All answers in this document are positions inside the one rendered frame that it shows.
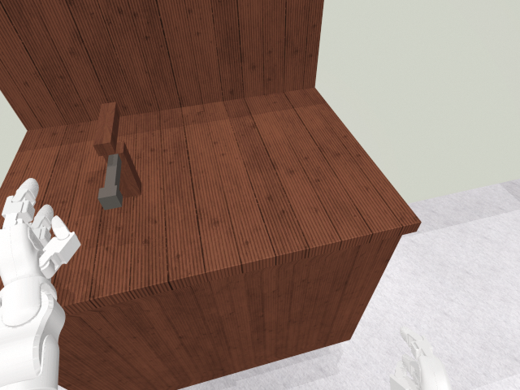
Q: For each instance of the left robot hand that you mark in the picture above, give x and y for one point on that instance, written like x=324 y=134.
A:
x=26 y=248

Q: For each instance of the counter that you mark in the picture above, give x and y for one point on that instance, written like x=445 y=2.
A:
x=254 y=226

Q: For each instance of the robot left forearm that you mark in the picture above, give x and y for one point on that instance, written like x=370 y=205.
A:
x=31 y=320

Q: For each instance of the right robot hand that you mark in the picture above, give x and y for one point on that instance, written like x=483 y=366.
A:
x=428 y=372

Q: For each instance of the tap lever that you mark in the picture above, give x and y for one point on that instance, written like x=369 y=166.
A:
x=110 y=197

